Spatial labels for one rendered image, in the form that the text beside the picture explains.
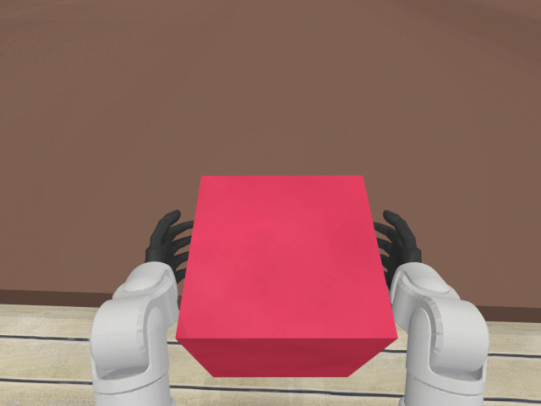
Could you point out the robot right hand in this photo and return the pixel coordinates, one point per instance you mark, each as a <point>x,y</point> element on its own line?
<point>401,250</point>

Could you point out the right robot forearm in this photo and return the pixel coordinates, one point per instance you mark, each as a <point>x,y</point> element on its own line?
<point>448,340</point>

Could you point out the left robot forearm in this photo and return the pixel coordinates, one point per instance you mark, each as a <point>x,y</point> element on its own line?
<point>128,340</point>

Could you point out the robot left hand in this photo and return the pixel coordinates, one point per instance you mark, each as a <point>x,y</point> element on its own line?
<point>162,247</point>

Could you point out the carton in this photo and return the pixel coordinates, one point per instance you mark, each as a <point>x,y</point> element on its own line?
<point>284,278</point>

